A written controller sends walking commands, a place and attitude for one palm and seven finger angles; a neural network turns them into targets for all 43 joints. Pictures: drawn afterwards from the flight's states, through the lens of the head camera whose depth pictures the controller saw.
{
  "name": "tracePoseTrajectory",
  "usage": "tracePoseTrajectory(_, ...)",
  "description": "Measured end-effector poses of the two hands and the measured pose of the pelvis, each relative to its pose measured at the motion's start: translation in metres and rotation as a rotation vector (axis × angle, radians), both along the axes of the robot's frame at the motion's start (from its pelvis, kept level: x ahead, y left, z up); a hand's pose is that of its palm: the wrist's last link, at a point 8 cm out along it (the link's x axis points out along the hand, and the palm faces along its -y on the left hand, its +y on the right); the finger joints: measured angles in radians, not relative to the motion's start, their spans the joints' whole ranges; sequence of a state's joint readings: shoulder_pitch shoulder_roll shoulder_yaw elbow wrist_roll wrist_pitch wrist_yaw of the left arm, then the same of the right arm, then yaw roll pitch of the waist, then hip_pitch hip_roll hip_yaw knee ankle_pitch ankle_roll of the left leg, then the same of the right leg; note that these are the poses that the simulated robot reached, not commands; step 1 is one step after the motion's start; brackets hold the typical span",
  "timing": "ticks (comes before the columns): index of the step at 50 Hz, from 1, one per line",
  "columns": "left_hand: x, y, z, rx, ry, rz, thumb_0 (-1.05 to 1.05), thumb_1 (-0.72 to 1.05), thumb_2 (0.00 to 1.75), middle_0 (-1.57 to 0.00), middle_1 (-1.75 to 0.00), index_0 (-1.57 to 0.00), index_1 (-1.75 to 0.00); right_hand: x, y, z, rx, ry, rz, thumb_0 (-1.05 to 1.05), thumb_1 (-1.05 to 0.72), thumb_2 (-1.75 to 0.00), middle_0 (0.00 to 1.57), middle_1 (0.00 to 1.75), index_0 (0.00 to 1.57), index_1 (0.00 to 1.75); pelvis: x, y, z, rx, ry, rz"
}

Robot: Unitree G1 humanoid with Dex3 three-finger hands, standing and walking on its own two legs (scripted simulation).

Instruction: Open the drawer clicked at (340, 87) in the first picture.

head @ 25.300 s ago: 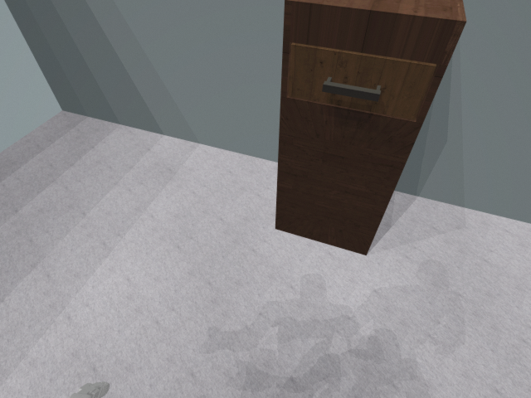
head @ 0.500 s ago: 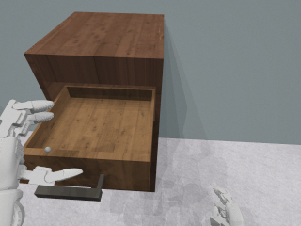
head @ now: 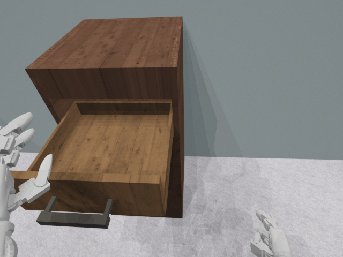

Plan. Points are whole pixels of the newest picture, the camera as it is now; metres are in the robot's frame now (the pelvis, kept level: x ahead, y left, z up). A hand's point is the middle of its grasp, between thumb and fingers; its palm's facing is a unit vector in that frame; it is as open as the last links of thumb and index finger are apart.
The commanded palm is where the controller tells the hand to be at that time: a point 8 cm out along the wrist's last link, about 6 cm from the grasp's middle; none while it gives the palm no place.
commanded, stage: draw the hand back to the body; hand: left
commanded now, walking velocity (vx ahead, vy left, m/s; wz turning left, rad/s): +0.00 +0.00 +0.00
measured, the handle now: (77, 210) +0.21 +0.25 +0.02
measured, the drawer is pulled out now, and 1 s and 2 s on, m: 0.29 0.29 0.29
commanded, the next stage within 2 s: step back with the hand held close in 0.20 s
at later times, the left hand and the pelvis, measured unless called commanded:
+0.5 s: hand (41, 185) +0.17 +0.23 +0.19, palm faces +0.39 -0.79 -0.47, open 7.4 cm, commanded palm +0.10 +0.28 +0.21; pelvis -0.02 -0.01 -0.01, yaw +3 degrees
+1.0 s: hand out of the picture +0.09 +0.26 +0.19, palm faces +0.42 -0.78 -0.47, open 7.4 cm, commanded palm +0.03 +0.31 +0.21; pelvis -0.09 +0.02 -0.02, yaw +2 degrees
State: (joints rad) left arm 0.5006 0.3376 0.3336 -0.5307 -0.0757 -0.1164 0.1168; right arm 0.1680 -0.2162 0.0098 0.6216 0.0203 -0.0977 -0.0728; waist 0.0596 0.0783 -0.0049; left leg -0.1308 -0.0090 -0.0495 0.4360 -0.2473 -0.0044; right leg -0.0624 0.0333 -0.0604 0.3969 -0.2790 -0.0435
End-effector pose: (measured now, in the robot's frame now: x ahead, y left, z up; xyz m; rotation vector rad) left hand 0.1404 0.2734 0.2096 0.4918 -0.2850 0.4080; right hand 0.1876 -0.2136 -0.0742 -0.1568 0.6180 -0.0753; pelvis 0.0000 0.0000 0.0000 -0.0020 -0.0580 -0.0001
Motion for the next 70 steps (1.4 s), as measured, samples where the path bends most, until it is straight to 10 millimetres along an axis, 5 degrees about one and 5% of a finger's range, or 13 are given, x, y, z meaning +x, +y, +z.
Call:
tracePoseTrajectory(16,-0.004,-0.015,0.001,0.006,0.009,-0.019,0.01,0.87,0.89,-0.21,-0.31,-0.21,-0.31,-0.004,-0.009,-0.003,0.012,0.001,0.000,0.01,-0.91,-0.90,0.21,0.30,0.20,0.30,-0.003,-0.011,0.000,0.002,-0.007,0.001)
tracePoseTrajectory(21,-0.003,-0.007,0.006,0.070,-0.008,-0.025,0.01,0.88,0.89,-0.21,-0.30,-0.21,-0.31,-0.013,-0.013,-0.006,-0.006,0.048,-0.002,0.01,-0.91,-0.90,0.21,0.30,0.20,0.30,-0.011,-0.011,-0.002,-0.015,0.032,0.042)
tracePoseTrajectory(28,-0.015,0.002,-0.012,0.071,0.076,-0.061,0.01,0.89,0.89,-0.21,-0.30,-0.21,-0.30,-0.032,-0.018,-0.007,-0.075,0.131,-0.032,0.01,-0.91,-0.90,0.21,0.30,0.20,0.30,-0.021,0.001,-0.005,-0.013,0.076,0.054)
tracePoseTrajectory(41,-0.053,0.026,0.003,0.154,-0.005,-0.075,0.01,0.89,0.89,-0.22,-0.30,-0.22,-0.30,-0.058,0.013,0.004,-0.074,0.063,-0.019,0.01,-0.91,-0.90,0.21,0.30,0.20,0.30,-0.061,0.020,-0.009,-0.022,0.086,0.037)
tracePoseTrajectory(53,-0.095,0.028,-0.003,0.099,-0.121,-0.081,0.01,0.89,0.89,-0.21,-0.30,-0.22,-0.30,-0.105,0.015,-0.002,-0.122,0.077,0.010,0.01,-0.90,-0.90,0.21,0.30,0.20,0.30,-0.095,0.026,-0.019,-0.049,0.072,0.045)
tracePoseTrajectory(62,-0.107,0.052,0.008,0.147,-0.155,-0.058,0.01,0.89,0.89,-0.21,-0.30,-0.21,-0.30,-0.148,0.027,0.000,-0.129,0.124,-0.016,0.01,-0.91,-0.90,0.21,0.30,0.20,0.30,-0.120,0.037,-0.012,-0.073,0.088,0.049)
tracePoseTrajectory(70,-0.129,0.026,0.007,0.144,-0.102,-0.161,0.01,0.89,0.89,-0.21,-0.30,-0.21,-0.30,-0.170,0.035,-0.001,-0.064,0.101,0.028,0.01,-0.90,-0.90,0.21,0.30,0.20,0.30,-0.156,0.025,-0.009,-0.070,0.132,0.008)
